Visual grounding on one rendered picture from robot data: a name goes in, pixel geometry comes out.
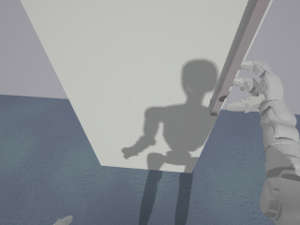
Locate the robot right upper arm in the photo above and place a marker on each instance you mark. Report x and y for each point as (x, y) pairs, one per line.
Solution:
(280, 200)

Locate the robot left hand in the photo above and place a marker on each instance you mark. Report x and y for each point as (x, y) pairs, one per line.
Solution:
(64, 221)

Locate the handle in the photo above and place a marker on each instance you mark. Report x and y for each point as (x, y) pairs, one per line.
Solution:
(247, 33)

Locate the robot right forearm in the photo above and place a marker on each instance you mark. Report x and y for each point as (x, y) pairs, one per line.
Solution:
(281, 141)

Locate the fridge door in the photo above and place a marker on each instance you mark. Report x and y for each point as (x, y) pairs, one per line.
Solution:
(139, 74)

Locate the robot right hand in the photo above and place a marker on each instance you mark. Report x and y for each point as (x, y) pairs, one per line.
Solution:
(270, 88)

